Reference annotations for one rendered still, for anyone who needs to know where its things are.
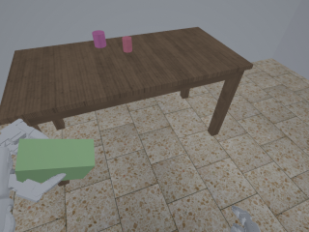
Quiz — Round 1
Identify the table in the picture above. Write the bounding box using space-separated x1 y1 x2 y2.
0 27 253 187

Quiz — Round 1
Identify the sponge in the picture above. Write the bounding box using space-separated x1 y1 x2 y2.
14 138 96 183

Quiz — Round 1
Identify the robot right hand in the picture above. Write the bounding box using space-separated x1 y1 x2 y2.
230 205 261 232

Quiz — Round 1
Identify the robot left hand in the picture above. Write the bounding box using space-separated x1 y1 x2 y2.
0 119 67 203

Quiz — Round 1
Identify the left robot forearm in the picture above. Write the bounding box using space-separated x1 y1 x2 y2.
0 196 16 232

